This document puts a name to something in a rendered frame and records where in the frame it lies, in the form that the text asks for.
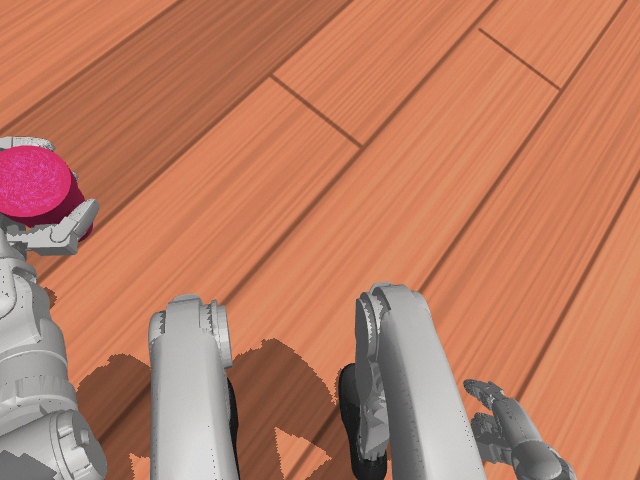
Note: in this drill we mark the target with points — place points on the cup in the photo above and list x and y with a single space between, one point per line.
37 187

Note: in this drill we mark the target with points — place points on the right robot arm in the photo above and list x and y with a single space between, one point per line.
536 460

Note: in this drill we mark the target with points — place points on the right robot foot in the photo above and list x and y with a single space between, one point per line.
363 469

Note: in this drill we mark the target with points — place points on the left robot arm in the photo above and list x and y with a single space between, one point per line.
43 436

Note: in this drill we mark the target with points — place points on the right robot hand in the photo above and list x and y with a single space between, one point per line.
496 436

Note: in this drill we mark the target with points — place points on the left robot hand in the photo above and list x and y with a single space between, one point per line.
46 239

